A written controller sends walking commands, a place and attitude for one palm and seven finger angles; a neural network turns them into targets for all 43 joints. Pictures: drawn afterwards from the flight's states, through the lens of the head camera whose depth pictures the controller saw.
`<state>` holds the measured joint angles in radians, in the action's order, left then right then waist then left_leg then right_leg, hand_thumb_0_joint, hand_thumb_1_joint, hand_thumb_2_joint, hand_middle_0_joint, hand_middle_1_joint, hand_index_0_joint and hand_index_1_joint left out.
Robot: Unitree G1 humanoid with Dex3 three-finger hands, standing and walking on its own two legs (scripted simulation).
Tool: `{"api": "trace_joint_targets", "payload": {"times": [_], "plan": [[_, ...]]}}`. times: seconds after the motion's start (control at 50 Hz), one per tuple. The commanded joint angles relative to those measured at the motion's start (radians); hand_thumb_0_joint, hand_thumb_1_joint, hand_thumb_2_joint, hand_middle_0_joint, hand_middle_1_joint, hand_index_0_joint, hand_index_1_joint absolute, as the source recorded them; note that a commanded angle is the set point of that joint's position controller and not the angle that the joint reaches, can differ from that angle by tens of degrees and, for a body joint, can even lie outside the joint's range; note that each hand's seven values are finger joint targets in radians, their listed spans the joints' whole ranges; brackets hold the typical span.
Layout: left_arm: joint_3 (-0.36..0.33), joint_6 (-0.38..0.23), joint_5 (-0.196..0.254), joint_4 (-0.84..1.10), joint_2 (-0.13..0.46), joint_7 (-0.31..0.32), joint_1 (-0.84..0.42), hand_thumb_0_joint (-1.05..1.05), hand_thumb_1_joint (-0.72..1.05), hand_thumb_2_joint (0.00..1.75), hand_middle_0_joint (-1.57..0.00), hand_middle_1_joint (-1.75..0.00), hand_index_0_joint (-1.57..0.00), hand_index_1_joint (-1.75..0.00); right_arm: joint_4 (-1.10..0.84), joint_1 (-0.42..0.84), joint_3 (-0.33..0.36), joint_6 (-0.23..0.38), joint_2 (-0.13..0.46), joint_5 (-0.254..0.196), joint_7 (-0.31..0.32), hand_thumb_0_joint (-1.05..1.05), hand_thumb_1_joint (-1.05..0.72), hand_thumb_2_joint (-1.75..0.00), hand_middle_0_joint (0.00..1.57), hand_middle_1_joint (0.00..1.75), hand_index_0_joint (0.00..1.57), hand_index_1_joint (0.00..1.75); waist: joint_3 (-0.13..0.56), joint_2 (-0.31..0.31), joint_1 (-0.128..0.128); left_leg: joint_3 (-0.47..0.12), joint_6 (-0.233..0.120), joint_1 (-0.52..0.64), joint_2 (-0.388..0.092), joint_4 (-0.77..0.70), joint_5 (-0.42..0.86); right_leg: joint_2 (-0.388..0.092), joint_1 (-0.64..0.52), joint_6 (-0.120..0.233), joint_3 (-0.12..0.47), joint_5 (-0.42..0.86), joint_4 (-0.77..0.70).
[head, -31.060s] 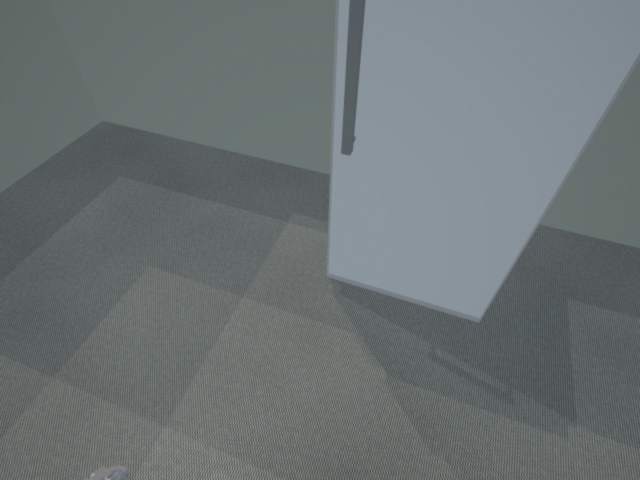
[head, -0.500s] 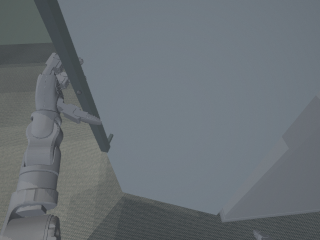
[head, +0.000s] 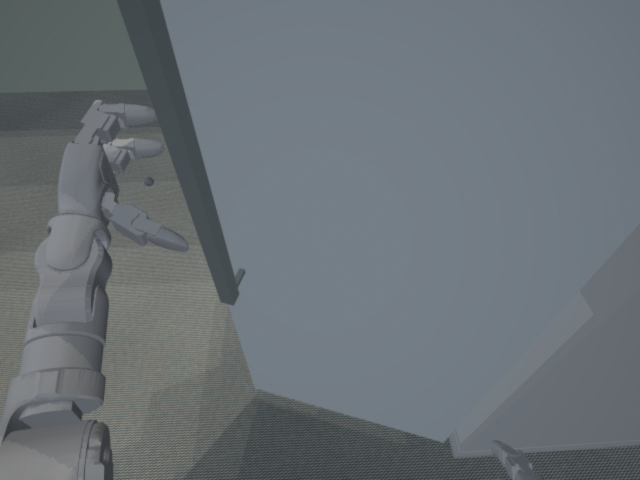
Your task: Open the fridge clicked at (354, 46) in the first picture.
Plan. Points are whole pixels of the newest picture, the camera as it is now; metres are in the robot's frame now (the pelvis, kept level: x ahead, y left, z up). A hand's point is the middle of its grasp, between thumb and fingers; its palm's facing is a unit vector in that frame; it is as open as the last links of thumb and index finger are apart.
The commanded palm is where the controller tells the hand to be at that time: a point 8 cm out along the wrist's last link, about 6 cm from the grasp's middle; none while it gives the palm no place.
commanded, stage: slip the hand off the handle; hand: left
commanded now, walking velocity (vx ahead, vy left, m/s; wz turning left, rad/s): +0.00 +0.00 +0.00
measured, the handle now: (205, 180) +0.43 +0.18 +0.16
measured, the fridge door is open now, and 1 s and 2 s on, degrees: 71 71 71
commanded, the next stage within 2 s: draw the hand back to the body in 1.14 s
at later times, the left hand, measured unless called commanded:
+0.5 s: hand (116, 203) +0.36 +0.26 +0.18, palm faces +0.16 -0.97 -0.19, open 14.7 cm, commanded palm +0.31 +0.31 +0.19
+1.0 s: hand (66, 264) +0.27 +0.26 +0.19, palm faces +0.22 -0.96 -0.18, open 14.7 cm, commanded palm +0.24 +0.31 +0.19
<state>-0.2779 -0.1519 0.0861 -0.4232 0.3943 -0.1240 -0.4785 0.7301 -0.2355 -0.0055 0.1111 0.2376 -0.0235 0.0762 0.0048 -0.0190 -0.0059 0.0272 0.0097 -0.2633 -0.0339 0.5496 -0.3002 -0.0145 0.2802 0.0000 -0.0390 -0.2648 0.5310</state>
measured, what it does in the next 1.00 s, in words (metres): stands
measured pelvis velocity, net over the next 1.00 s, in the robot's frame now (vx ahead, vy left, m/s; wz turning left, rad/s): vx -0.02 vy -0.01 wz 0.03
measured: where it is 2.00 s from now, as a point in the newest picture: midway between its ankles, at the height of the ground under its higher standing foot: outside the picture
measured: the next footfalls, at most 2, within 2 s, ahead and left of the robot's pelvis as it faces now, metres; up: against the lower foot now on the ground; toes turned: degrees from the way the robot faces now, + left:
none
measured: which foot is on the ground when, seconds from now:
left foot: down 0.00-1.00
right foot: down 0.00-1.00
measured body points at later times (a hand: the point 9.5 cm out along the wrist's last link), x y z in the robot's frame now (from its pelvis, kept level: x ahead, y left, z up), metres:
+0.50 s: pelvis +0.00 +0.01 +0.00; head +0.01 +0.01 +0.45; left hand +0.34 +0.31 +0.19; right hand +0.10 -0.25 -0.11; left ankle -0.01 +0.12 -0.73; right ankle +0.01 -0.12 -0.73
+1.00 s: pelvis -0.02 -0.01 +0.00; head -0.03 -0.01 +0.45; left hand +0.25 +0.31 +0.20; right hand +0.20 -0.22 -0.07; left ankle -0.01 +0.12 -0.73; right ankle +0.01 -0.12 -0.73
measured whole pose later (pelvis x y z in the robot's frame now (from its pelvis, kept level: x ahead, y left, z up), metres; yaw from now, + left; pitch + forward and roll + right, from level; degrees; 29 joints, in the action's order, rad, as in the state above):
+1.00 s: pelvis -0.02 -0.01 +0.00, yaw +2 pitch -3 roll -1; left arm -0.36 -0.11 0.22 -0.10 0.40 -0.25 -0.15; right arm 0.68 -0.14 -0.06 0.17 0.24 -0.03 0.12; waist -0.02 -0.03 -0.07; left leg -0.01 0.02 -0.22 -0.03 0.58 -0.30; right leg -0.02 0.22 0.01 -0.07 -0.27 0.55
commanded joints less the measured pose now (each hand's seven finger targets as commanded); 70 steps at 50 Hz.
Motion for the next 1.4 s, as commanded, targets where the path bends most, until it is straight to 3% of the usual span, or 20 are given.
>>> {"api": "trace_joint_targets", "payload": {"times": [0.0,0.08,0.18,0.24,0.34,0.42,0.54,0.58,0.64,0.72,0.78,0.96,1.04,1.1,1.14,1.24,1.26,1.3,1.34,1.38], "plan": [[-0.098,-0.093,0.019,0.194,0.272,-0.006,-0.446,0.00,-0.55,0.20,-0.25,-1.15,-0.25,-1.15,-0.114,0.013,0.052,0.041,0.141,-0.005,0.020,0.00,-0.90,-0.90,0.20,0.30,0.20,0.30,0.280,-0.033,0.016,-0.006,-0.019,0.067,0.027,-0.062,0.262,0.027,-0.096,0.021,0.009,0.229,-0.049],[-0.146,-0.104,0.028,0.111,0.330,-0.029,-0.444,0.00,-0.55,0.20,-0.25,-1.15,-0.25,-1.15,-0.106,-0.004,0.053,0.037,0.152,-0.007,0.025,0.00,-0.90,-0.90,0.20,0.30,0.20,0.30,0.250,-0.003,0.022,-0.006,-0.022,0.027,0.025,-0.060,0.225,0.026,-0.082,0.017,0.012,0.202,-0.050],[-0.144,-0.125,0.034,0.061,0.352,-0.060,-0.502,0.00,-0.55,0.20,-0.25,-1.15,-0.25,-1.15,-0.104,-0.027,0.055,0.036,0.157,-0.012,0.025,0.00,-0.90,-0.90,0.20,0.30,0.20,0.30,0.247,-0.045,0.034,-0.010,-0.021,0.017,0.026,-0.057,0.192,0.028,-0.048,0.019,0.013,0.158,-0.051],[-0.131,-0.146,0.048,0.135,0.317,-0.082,-0.402,0.00,-0.55,0.20,-0.25,-1.15,-0.25,-1.15,-0.129,-0.029,0.063,0.040,0.154,-0.013,0.016,0.00,-0.90,-0.90,0.20,0.30,0.20,0.30,0.331,-0.083,0.008,-0.015,-0.016,0.056,0.025,-0.043,0.268,0.032,-0.089,0.026,0.010,0.221,-0.022],[-0.150,-0.125,0.078,0.234,0.296,-0.085,-0.257,0.00,-0.55,0.20,-0.25,-1.15,-0.25,-1.15,-0.156,-0.013,0.065,0.040,0.157,-0.018,0.012,0.00,-0.90,-0.90,0.20,0.30,0.20,0.30,0.307,-0.041,-0.006,-0.021,-0.012,0.054,0.017,-0.045,0.308,0.036,-0.099,0.020,-0.002,0.250,-0.009],[-0.241,-0.094,0.089,0.325,0.368,-0.062,-0.157,0.00,-0.55,0.20,-0.25,-1.15,-0.25,-1.15,-0.168,0.017,0.058,0.042,0.161,-0.013,0.019,0.00,-0.90,-0.90,0.20,0.30,0.20,0.30,0.271,-0.036,-0.030,-0.016,-0.012,0.030,0.017,-0.049,0.293,0.033,-0.128,0.019,0.002,0.253,-0.006],[-0.191,-0.085,0.101,0.486,0.288,-0.068,-0.083,0.00,-0.55,0.20,-0.25,-1.15,-0.25,-1.15,-0.184,0.069,0.045,0.064,0.138,-0.012,0.028,0.00,-0.90,-0.90,0.20,0.30,0.20,0.30,0.257,-0.083,-0.021,-0.014,-0.006,0.072,0.015,-0.050,0.309,0.037,-0.121,0.018,-0.003,0.249,-0.016],[-0.152,-0.075,0.112,0.503,0.244,-0.082,-0.045,0.00,-0.55,0.20,-0.25,-1.15,-0.25,-1.15,-0.186,0.087,0.039,0.073,0.136,-0.015,0.031,0.00,-0.90,-0.90,0.20,0.30,0.20,0.30,0.218,-0.082,-0.016,-0.018,-0.005,0.072,0.016,-0.057,0.272,0.039,-0.099,0.018,-0.006,0.212,-0.027],[-0.143,-0.054,0.124,0.543,0.232,-0.094,-0.007,0.00,-0.55,0.20,-0.25,-1.15,-0.25,-1.15,-0.188,0.110,0.034,0.083,0.137,-0.017,0.037,0.00,-0.90,-0.90,0.20,0.30,0.20,0.30,0.201,-0.082,-0.021,-0.020,-0.004,0.082,0.017,-0.066,0.251,0.033,-0.098,0.018,-0.008,0.198,-0.037],[-0.169,-0.020,0.145,0.537,0.244,-0.105,0.045,0.00,-0.55,0.20,-0.25,-1.15,-0.25,-1.15,-0.184,0.139,0.021,0.086,0.142,-0.017,0.048,0.00,-0.90,-0.90,0.20,0.30,0.20,0.30,0.149,-0.021,-0.027,-0.021,-0.009,0.065,0.020,-0.072,0.193,0.027,-0.093,0.016,-0.006,0.156,-0.056],[-0.171,-0.011,0.156,0.541,0.245,-0.111,0.010,0.00,-0.55,0.20,-0.25,-1.15,-0.25,-1.15,-0.183,0.164,0.010,0.088,0.136,-0.019,0.057,0.00,-0.90,-0.90,0.20,0.30,0.20,0.30,0.124,-0.019,-0.021,-0.025,-0.010,0.057,0.024,-0.083,0.134,0.023,-0.080,0.013,-0.004,0.090,-0.073],[-0.136,-0.037,0.149,0.538,0.239,-0.122,-0.065,0.00,-0.55,0.20,-0.25,-1.15,-0.25,-1.15,-0.172,0.186,0.000,0.104,0.129,-0.017,0.070,0.00,-0.90,-0.90,0.20,0.30,0.20,0.30,0.139,-0.068,-0.010,-0.021,-0.014,0.064,0.031,-0.070,0.080,0.011,-0.065,0.011,0.015,0.023,-0.091],[-0.200,-0.037,0.151,0.492,0.301,-0.125,-0.019,0.00,-0.55,0.20,-0.25,-1.15,-0.25,-1.15,-0.166,0.177,0.005,0.107,0.138,-0.013,0.070,0.00,-0.90,-0.90,0.20,0.30,0.20,0.30,0.176,-0.028,-0.028,-0.022,-0.016,0.050,0.031,-0.059,0.106,0.003,-0.099,0.010,0.024,0.060,-0.077],[-0.197,-0.033,0.162,0.474,0.286,-0.137,0.003,0.00,-0.55,0.20,-0.25,-1.15,-0.25,-1.15,-0.172,0.177,0.004,0.107,0.134,-0.016,0.066,0.00,-0.90,-0.90,0.20,0.30,0.20,0.30,0.167,-0.031,-0.033,-0.019,-0.015,0.036,0.033,-0.055,0.113,0.003,-0.103,0.009,0.024,0.076,-0.069],[-0.236,-0.035,0.167,0.473,0.321,-0.138,0.019,0.00,-0.55,0.20,-0.25,-1.15,-0.25,-1.15,-0.172,0.167,0.009,0.109,0.138,-0.014,0.063,0.00,-0.90,-0.90,0.20,0.30,0.20,0.30,0.187,-0.032,-0.040,-0.019,-0.015,0.028,0.032,-0.047,0.132,-0.001,-0.119,0.009,0.029,0.106,-0.057],[-0.269,-0.047,0.175,0.515,0.328,-0.145,0.089,0.00,-0.55,0.20,-0.25,-1.15,-0.25,-1.15,-0.185,0.148,0.019,0.116,0.139,-0.011,0.054,0.00,-0.90,-0.90,0.20,0.30,0.20,0.30,0.224,-0.030,-0.052,-0.014,-0.017,0.030,0.032,-0.032,0.194,0.002,-0.149,0.009,0.026,0.202,-0.024],[-0.272,0.113,0.249,0.371,0.348,-0.213,0.176,0.00,-0.55,0.20,-0.25,-1.15,-0.25,-1.15,-0.194,0.179,0.017,0.115,0.169,-0.042,0.060,0.00,-0.90,-0.90,0.20,0.30,0.20,0.30,0.267,-0.028,-0.070,-0.013,-0.025,0.041,0.035,-0.053,0.191,-0.012,-0.222,0.015,0.041,0.235,-0.039],[-0.266,0.244,0.282,0.550,0.363,-0.274,0.088,0.00,-0.55,0.20,-0.25,-1.15,-0.25,-1.15,-0.240,0.212,0.008,0.125,0.158,-0.061,0.075,0.00,-0.90,-0.90,0.20,0.30,0.20,0.30,0.264,-0.051,-0.070,-0.013,-0.030,0.072,0.038,-0.062,0.225,-0.013,-0.233,0.008,0.035,0.268,-0.055],[-0.278,0.337,0.299,0.587,0.378,-0.311,0.137,0.00,-0.55,0.20,-0.25,-1.15,-0.25,-1.15,-0.251,0.207,-0.002,0.135,0.159,-0.063,0.075,0.00,-0.90,-0.90,0.20,0.30,0.20,0.30,0.233,-0.051,-0.066,-0.019,-0.035,0.078,0.036,-0.062,0.266,-0.013,-0.224,0.002,0.035,0.316,-0.062],[-0.282,0.355,0.314,0.666,0.368,-0.322,0.166,0.00,-0.55,0.20,-0.25,-1.15,-0.25,-1.15,-0.269,0.198,-0.006,0.145,0.154,-0.062,0.066,0.00,-0.90,-0.90,0.20,0.30,0.20,0.30,0.196,-0.038,-0.061,-0.027,-0.033,0.087,0.035,-0.073,0.271,0.002,-0.196,0.000,0.019,0.297,-0.074]]}}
